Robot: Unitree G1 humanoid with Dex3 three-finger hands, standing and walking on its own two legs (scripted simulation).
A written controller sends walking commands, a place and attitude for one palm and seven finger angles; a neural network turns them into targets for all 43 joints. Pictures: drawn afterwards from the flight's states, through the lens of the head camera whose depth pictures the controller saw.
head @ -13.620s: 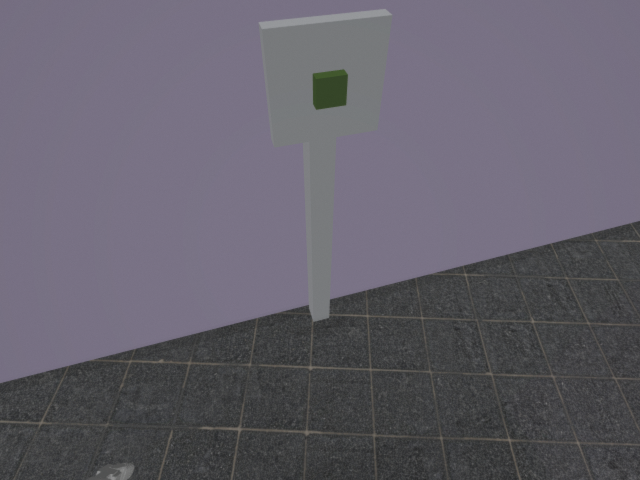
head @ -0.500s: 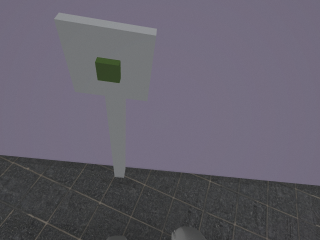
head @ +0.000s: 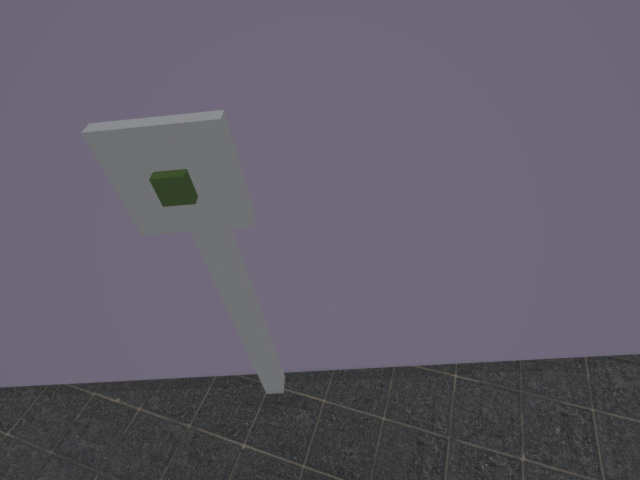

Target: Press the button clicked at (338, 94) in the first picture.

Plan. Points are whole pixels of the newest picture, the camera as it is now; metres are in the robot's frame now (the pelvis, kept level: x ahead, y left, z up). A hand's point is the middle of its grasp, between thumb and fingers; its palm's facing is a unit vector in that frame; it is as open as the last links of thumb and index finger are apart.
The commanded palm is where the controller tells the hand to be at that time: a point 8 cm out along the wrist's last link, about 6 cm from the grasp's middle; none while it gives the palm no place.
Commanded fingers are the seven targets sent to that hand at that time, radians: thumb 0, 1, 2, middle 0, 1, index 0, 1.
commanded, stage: come to a stop and stand still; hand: left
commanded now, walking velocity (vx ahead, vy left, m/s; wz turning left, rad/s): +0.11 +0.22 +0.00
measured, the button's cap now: (175, 187) +0.55 +0.27 +0.11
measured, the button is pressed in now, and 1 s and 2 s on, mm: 0 0 0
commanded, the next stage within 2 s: look again from close up in 1.78 s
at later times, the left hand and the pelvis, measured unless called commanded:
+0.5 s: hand out of the picture -0.06 +0.16 -0.20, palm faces +0.12 -0.99 -0.09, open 7.4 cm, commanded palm none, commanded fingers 0.00 0.90 0.90 -0.20 -0.30 -0.20 -0.30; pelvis +0.03 +0.04 -0.02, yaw +1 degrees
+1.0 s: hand out of the picture +0.01 +0.24 -0.19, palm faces +0.00 -0.98 -0.21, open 7.4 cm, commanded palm none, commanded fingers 0.00 0.90 0.90 -0.20 -0.30 -0.20 -0.30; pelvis +0.00 +0.06 -0.01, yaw +0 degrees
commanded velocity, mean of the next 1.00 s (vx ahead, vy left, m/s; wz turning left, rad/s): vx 0.00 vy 0.00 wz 0.00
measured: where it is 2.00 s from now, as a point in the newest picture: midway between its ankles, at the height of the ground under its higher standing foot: outside the picture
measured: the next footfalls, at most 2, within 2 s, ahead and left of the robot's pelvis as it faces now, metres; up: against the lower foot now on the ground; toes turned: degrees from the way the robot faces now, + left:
left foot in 0.34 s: +0.08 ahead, +0.14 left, +0.00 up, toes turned +7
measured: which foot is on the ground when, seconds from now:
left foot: up 0.00-0.32, down 0.34-1.00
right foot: down 0.00-1.00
